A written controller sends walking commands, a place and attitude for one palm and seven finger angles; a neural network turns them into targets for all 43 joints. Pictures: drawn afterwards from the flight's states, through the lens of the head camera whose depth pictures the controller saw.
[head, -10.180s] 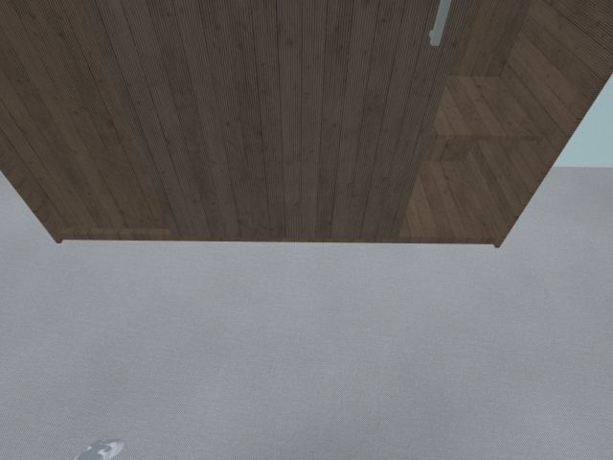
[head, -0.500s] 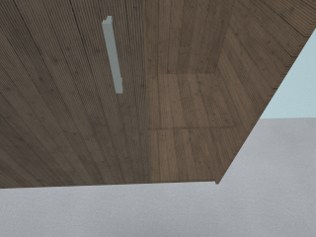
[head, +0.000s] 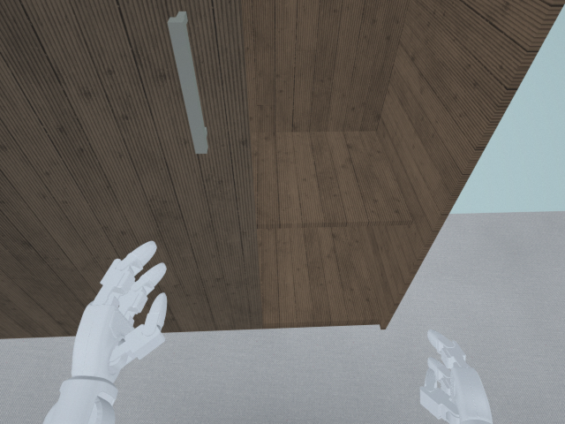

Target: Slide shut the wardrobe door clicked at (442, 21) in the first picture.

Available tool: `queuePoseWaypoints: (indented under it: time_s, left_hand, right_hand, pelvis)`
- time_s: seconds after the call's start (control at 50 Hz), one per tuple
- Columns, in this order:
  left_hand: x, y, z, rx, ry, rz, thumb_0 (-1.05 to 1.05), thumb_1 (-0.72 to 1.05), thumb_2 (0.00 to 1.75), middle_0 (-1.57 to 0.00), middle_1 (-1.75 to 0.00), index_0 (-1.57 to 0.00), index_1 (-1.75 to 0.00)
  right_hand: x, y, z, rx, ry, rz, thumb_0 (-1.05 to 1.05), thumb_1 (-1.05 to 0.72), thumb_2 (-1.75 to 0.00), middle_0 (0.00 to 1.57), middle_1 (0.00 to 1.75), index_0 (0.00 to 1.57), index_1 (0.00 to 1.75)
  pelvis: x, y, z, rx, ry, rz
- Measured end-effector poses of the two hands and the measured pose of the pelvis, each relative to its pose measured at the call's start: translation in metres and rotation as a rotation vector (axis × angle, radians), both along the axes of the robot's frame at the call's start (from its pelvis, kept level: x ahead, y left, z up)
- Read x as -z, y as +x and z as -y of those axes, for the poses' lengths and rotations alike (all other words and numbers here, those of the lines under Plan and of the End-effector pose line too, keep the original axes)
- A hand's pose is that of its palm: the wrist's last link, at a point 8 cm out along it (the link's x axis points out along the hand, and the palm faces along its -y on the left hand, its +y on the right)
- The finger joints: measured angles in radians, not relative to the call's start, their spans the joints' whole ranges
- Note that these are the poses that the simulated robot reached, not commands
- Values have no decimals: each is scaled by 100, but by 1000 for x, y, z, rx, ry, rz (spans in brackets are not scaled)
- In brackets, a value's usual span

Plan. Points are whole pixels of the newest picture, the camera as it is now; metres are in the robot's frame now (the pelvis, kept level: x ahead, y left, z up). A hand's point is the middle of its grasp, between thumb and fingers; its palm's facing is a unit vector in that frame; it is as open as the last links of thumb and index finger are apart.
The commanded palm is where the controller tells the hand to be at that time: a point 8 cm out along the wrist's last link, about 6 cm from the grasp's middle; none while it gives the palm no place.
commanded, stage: raise the hand with hooked fingers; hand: left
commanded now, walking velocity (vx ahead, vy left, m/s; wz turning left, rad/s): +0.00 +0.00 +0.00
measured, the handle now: (192, 88) +0.53 +0.16 +0.22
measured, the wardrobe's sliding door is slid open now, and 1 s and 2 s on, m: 0.43 0.43 0.43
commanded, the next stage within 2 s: move the hooked fingers beside the handle in 1.78 s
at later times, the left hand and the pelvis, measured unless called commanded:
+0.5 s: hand (111, 321) +0.22 +0.22 +0.09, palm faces +0.06 -1.00 -0.05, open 10.9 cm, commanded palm +0.17 +0.27 +0.11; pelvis -0.02 -0.01 +0.00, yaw +1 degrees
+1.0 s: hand (5, 248) +0.24 +0.29 +0.21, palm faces +0.16 -0.98 -0.09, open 13.6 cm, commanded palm +0.21 +0.32 +0.20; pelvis +0.00 +0.01 +0.03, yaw +3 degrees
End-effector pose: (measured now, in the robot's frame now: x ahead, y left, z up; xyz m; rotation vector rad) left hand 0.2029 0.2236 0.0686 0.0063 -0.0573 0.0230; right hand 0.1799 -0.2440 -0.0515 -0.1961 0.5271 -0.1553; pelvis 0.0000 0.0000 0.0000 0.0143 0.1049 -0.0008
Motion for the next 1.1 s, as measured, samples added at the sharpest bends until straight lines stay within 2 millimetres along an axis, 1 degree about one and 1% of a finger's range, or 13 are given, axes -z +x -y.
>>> queuePoseWaypoints:
  time_s: [0.08, 0.12, 0.18, 0.22, 0.32, 0.38, 0.44, 0.5, 0.58, 0.66, 0.78, 0.96, 1.1]
  left_hand:
    - [50, -48, -7, -13, -43, -218, 0, 64, 79, -22, -47, -22, -47]
    - [61, -77, -20, -103, -34, -294, 0, 59, 77, -22, -50, -23, -50]
    - [46, -103, -39, -248, 27, -230, 1, 52, 74, -23, -55, -23, -55]
    - [25, -106, -44, -286, 62, -97, 1, 47, 72, -23, -57, -23, -58]
    - [-22, -66, -25, -83, 98, 143, 1, 36, 67, -23, -65, -23, -65]
    - [-23, -31, -18, 71, 111, 41, 0, 28, 64, -23, -69, -24, -69]
    - [-20, -9, -25, 80, 75, -107, 0, 21, 61, -25, -74, -25, -74]
    - [-29, -5, -44, -37, 41, -128, 0, 14, 58, -25, -78, -26, -79]
    - [-57, -16, -67, -164, 74, -14, 0, 5, 54, -26, -84, -27, -84]
    - [-70, -22, -72, -139, 97, 35, 0, -4, 50, -26, -90, -27, -90]
    - [-71, -7, -76, -62, 88, -31, -1, -18, 44, -27, -99, -28, -100]
    - [-136, 6, -107, -134, 104, 132, -1, -39, 35, -29, -113, -30, -113]
    - [-136, 13, -122, -136, 82, -14, -1, -47, 32, -29, -118, -30, -118]
  right_hand:
    - [-17, 24, 7, -53, -52, 68, 1, -90, -90, 20, 30, 20, 30]
    - [-20, 31, 7, -78, -74, 84, 1, -90, -90, 20, 30, 20, 30]
    - [-15, 34, 1, -125, -92, 81, 1, -90, -90, 20, 29, 20, 30]
    - [-5, 31, -6, -156, -87, 64, 1, -90, -90, 20, 29, 20, 30]
    - [23, 4, -23, -171, -17, -6, 1, -90, -90, 20, 30, 20, 30]
    - [31, -20, -27, -115, 36, -57, 2, -90, -90, 21, 30, 21, 30]
    - [32, -42, -23, -41, 64, -95, 2, -90, -90, 21, 30, 21, 30]
    - [30, -59, -15, 10, 63, -121, 2, -90, -90, 21, 30, 21, 30]
    - [25, -67, -5, 12, 25, -149, 2, -90, -90, 21, 30, 21, 30]
    - [19, -58, -1, -22, -17, -137, 2, -90, -90, 20, 30, 20, 30]
    - [-1, -25, -11, -38, -40, -36, 2, -90, -90, 20, 30, 20, 30]
    - [-31, 20, -50, -134, 16, 110, 2, -90, -90, 20, 30, 20, 30]
    - [-29, 28, -65, -172, 47, 76, 2, -90, -90, 21, 30, 21, 30]
  pelvis:
    - [9, -7, 9, -10, -3, -5]
    - [12, -10, 11, -22, -11, -7]
    - [16, -13, 15, -47, -28, -8]
    - [19, -17, 16, -64, -41, -3]
    - [20, -27, 17, -78, -56, 23]
    - [14, -28, 17, -59, -46, 31]
    - [6, -25, 15, -35, -33, 39]
    - [-1, -19, 11, -17, -27, 42]
    - [-6, -12, 6, -14, -26, 47]
    - [-10, -9, -1, -29, -32, 61]
    - [-16, -8, -9, -37, -33, 90]
    - [-24, -1, -12, -42, -30, 135]
    - [-27, -3, -14, -50, -28, 144]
